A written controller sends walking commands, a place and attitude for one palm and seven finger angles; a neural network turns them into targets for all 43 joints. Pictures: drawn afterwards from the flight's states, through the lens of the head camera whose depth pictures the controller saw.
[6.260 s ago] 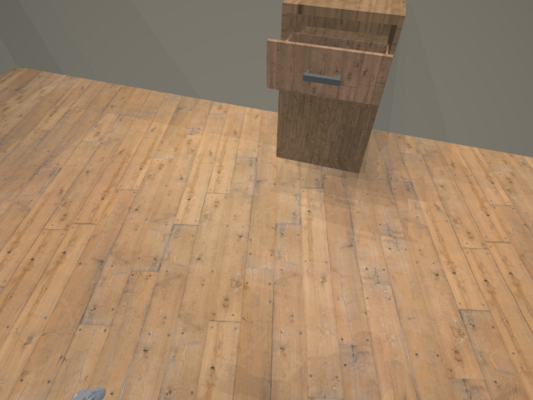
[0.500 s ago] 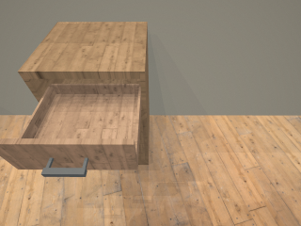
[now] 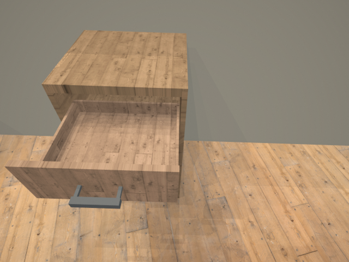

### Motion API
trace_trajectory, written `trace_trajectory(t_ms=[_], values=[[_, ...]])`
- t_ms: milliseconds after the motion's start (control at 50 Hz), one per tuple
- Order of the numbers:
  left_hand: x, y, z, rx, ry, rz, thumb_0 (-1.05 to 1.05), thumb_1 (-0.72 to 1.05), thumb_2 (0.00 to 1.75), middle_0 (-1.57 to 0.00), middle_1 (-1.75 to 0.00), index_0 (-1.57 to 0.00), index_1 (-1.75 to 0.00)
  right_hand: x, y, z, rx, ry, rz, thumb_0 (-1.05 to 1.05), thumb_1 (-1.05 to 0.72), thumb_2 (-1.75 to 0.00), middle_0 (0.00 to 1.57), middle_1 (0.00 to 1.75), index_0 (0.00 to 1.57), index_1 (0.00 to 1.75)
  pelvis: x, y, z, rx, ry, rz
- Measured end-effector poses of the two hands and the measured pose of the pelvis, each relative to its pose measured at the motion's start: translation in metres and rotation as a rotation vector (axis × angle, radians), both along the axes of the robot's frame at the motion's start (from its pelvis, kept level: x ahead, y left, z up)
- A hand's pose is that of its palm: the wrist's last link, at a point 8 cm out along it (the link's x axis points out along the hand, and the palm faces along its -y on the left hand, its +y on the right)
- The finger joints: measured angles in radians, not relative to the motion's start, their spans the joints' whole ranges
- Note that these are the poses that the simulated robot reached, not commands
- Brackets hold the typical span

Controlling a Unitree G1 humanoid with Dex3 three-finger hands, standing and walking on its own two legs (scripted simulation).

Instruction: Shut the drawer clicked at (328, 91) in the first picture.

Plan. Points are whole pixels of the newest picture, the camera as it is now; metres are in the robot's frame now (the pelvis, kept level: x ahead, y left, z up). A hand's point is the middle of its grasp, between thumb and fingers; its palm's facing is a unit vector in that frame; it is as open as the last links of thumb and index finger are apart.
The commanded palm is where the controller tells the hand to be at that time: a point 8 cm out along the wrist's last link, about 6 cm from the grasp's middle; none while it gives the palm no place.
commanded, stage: look again from close up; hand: left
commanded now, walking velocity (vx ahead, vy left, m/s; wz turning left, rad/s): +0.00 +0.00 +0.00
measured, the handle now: (97, 195) +0.30 +0.24 -0.08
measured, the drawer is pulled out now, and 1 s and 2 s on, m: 0.30 0.29 0.29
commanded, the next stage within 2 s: raise the hand and make a fist in 0.08 s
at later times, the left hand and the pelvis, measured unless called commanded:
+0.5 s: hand (104, 258) +0.14 +0.16 -0.04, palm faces +0.09 -1.00 -0.03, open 6.5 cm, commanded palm +0.09 +0.22 -0.05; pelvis -0.03 -0.01 -0.06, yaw +0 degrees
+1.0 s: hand (95, 260) +0.14 +0.17 -0.02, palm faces +0.10 -0.99 -0.10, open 3.9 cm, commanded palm +0.08 +0.23 -0.02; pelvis -0.04 -0.05 -0.07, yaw +2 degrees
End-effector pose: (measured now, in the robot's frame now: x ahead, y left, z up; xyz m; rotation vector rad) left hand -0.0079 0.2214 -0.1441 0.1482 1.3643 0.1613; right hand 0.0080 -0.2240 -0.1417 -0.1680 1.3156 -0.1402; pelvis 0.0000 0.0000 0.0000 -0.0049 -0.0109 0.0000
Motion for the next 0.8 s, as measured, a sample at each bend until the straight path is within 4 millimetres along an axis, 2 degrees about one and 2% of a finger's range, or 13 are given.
trace_trajectory(t_ms=[200,220,240,280,340,380,400,440,520,580,620,700,800], values=[[0.001,0.008,0.0,0.007,0.025,-0.011,0.0,0.9,0.9,-0.2,-0.3,-0.2,-0.3,-0.013,0.016,-0.003,0.022,0.049,-0.014,0.01,-0.92,-0.9,0.2,0.3,0.2,0.3,0.004,0.009,0.001,0.0,-0.002,-0.004],[0.01,0.009,0.006,0.001,-0.026,0.036,0.0,0.9,0.9,-0.2,-0.3,-0.2,-0.3,-0.011,0.014,-0.001,0.015,0.029,-0.021,0.01,-0.92,-0.9,0.21,0.3,0.21,0.3,0.003,0.009,0.0,-0.002,0.001,0.0],[0.029,0.013,0.018,0.015,-0.147,0.061,0.01,0.91,0.9,-0.2,-0.3,-0.21,-0.3,-0.008,0.011,0.003,-0.001,-0.024,-0.02,0.01,-0.93,-0.9,0.21,0.3,0.21,0.3,0.002,0.009,-0.001,0.002,0.003,-0.003],[0.071,0.018,0.052,0.06,-0.421,0.07,0.01,0.92,0.9,-0.21,-0.31,-0.22,-0.31,0.006,0.003,0.01,-0.026,-0.162,-0.027,0.02,-0.93,-0.9,0.21,0.3,0.21,0.3,0.0,0.008,-0.003,0.019,0.017,-0.002],[0.13,0.016,0.103,0.061,-0.795,0.048,0.02,0.92,0.9,-0.24,-0.34,-0.24,-0.34,0.037,-0.011,0.017,-0.049,-0.352,0.001,0.02,-0.93,-0.9,0.21,0.3,0.21,0.3,-0.008,0.006,-0.01,0.018,0.045,0.024],[0.157,0.009,0.131,0.027,-1.022,0.01,0.01,0.92,0.9,-0.26,-0.37,-0.26,-0.37,0.061,-0.021,0.023,-0.06,-0.464,0.023,0.02,-0.92,-0.9,0.21,0.3,0.21,0.3,-0.013,0.004,-0.016,0.01,0.08,0.021],[0.163,0.005,0.137,0.007,-1.103,-0.007,0.01,0.92,0.9,-0.27,-0.38,-0.28,-0.38,0.074,-0.026,0.027,-0.065,-0.519,0.032,0.02,-0.92,-0.9,0.21,0.3,0.21,0.3,-0.016,0.002,-0.021,0.01,0.102,0.014],[0.153,0.003,0.13,-0.026,-1.183,-0.019,0.0,0.92,0.9,-0.26,-0.4,-0.31,-0.41,0.1,-0.035,0.034,-0.076,-0.624,0.055,0.02,-0.92,-0.9,0.21,0.3,0.21,0.3,-0.022,-0.004,-0.033,0.01,0.145,0.002],[0.114,-0.01,0.107,-0.075,-1.289,-0.114,0.0,0.91,0.9,-0.32,-0.47,-0.38,-0.49,0.148,-0.047,0.04,-0.105,-0.792,0.157,0.01,-0.91,-0.9,0.2,0.3,0.2,0.3,-0.035,-0.016,-0.065,0.004,0.212,0.006],[0.09,-0.012,0.097,-0.049,-1.316,-0.11,0.01,0.9,0.9,-0.4,-0.54,-0.44,-0.55,0.176,-0.046,0.036,-0.11,-0.869,0.226,0.01,-0.91,-0.9,0.2,0.3,0.2,0.3,-0.043,-0.025,-0.086,-0.006,0.234,0.026],[0.081,-0.01,0.095,-0.019,-1.329,-0.077,0.01,0.9,0.9,-0.45,-0.59,-0.48,-0.59,0.189,-0.041,0.031,-0.095,-0.894,0.253,0.01,-0.91,-0.9,0.2,0.3,0.2,0.3,-0.047,-0.03,-0.095,-0.017,0.239,0.041],[0.086,-0.011,0.105,0.005,-1.364,-0.083,0.01,0.9,0.9,-0.54,-0.68,-0.56,-0.68,0.192,-0.025,0.016,-0.034,-0.891,0.274,0.01,-0.91,-0.9,0.2,0.3,0.2,0.3,-0.052,-0.041,-0.101,-0.034,0.241,0.062],[0.112,-0.018,0.117,-0.051,-1.325,-0.169,0.01,0.89,0.9,-0.65,-0.79,-0.66,-0.79,0.167,-0.014,-0.003,0.043,-0.796,0.211,0.01,-0.91,-0.9,0.21,0.3,0.21,0.3,-0.05,-0.05,-0.093,-0.035,0.234,0.062]])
